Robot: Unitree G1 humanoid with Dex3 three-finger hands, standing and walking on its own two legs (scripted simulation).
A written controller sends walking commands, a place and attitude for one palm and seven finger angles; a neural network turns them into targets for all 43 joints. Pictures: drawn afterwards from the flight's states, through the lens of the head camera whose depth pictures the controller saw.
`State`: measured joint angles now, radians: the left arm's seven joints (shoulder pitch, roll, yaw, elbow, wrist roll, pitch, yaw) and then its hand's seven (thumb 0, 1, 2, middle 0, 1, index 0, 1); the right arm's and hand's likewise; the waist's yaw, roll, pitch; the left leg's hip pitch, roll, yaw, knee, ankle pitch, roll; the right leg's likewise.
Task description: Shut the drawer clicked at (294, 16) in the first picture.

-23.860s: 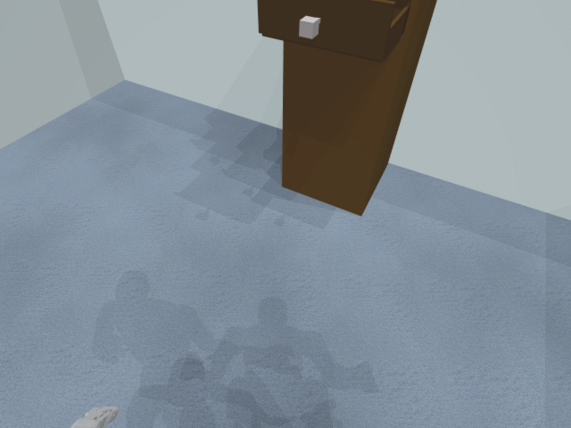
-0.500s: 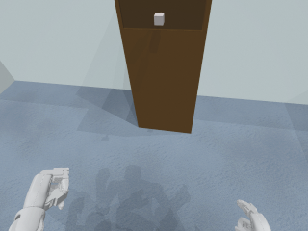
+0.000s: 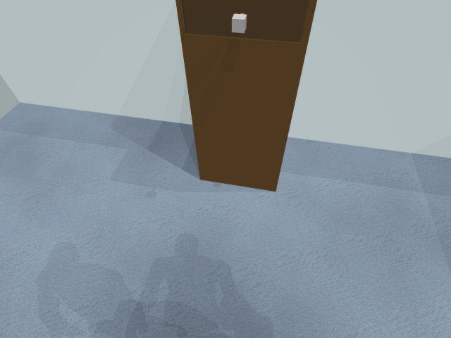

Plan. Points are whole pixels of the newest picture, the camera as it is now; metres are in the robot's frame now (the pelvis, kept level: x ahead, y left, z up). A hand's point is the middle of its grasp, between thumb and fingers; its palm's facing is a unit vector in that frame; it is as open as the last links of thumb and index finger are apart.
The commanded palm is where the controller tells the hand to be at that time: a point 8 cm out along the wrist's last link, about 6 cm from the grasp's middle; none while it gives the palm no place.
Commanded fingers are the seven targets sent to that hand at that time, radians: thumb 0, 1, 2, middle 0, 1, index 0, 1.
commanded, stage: let the arm hang, fingers relaxed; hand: left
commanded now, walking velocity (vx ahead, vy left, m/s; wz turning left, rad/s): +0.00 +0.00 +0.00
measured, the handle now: (240, 20) +0.96 +0.01 +0.13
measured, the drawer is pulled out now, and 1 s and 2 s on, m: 0.00 0.00 0.00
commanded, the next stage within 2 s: look to check the result in 0.48 s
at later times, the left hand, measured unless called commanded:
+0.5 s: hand out of the picture +0.09 +0.18 -0.16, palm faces -0.01 -0.97 -0.24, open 7.4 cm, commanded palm none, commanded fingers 0.00 0.90 0.90 -0.20 -0.30 -0.20 -0.30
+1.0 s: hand out of the picture +0.09 +0.19 -0.16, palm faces +0.00 -0.96 -0.28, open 7.4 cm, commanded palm none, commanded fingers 0.00 0.90 0.90 -0.20 -0.30 -0.20 -0.30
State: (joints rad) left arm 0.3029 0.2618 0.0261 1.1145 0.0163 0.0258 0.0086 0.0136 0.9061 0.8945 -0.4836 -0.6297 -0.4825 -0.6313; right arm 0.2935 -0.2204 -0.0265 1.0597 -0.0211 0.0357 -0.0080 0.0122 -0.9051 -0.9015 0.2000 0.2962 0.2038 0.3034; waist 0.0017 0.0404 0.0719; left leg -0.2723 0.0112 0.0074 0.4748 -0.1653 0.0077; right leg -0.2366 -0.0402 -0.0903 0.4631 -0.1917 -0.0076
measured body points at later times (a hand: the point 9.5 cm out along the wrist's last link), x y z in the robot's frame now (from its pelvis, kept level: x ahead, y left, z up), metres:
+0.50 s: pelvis +0.03 -0.01 +0.01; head +0.04 -0.02 +0.45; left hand +0.09 +0.23 -0.14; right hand +0.04 -0.26 -0.15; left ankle +0.06 +0.12 -0.74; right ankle +0.04 -0.13 -0.74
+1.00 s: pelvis +0.05 -0.03 +0.01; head +0.07 -0.04 +0.46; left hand +0.09 +0.24 -0.14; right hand +0.09 -0.29 -0.15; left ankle +0.06 +0.12 -0.74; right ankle +0.04 -0.13 -0.74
